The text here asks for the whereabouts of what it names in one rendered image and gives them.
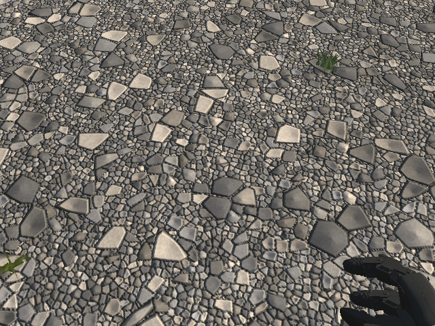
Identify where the robot right hand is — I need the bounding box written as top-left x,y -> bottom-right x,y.
340,254 -> 435,326

